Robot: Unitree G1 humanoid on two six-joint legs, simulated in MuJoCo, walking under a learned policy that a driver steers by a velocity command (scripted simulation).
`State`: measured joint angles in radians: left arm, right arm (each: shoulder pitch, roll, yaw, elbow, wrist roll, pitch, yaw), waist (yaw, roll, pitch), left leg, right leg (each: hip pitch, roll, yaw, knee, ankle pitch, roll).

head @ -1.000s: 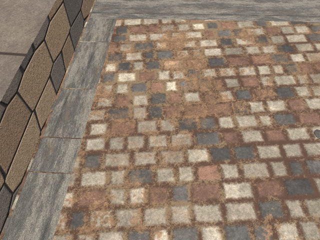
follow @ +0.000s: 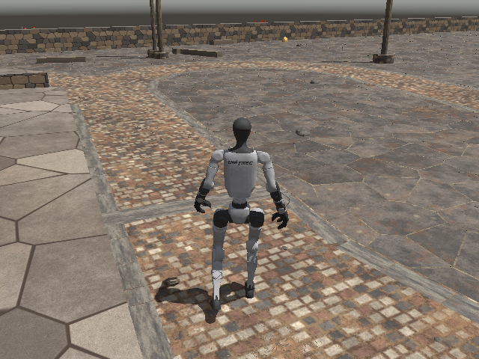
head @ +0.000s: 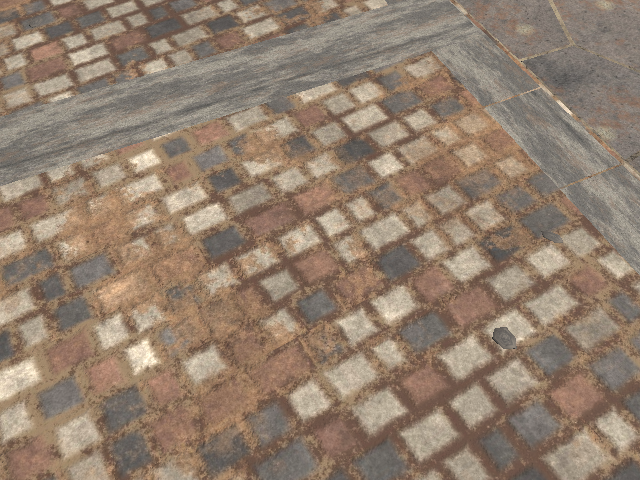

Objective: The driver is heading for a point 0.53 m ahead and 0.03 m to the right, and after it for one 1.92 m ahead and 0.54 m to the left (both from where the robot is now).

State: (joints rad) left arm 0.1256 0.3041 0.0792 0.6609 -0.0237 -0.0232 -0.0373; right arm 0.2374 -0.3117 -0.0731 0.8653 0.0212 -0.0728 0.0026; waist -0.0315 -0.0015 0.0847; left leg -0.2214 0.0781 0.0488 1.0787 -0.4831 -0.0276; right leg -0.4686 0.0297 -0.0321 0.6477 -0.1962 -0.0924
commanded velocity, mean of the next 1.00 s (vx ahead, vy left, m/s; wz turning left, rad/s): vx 0.26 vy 0.00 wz -0.12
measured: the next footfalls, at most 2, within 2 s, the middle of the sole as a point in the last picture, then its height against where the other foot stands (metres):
left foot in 0.42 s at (289, 472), level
right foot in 0.78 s outside the picture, level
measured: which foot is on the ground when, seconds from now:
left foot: up 0.00-0.40, down 0.42-0.80, up 0.82-1.00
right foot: down 0.00-0.44, up 0.46-0.76, down 0.78-1.00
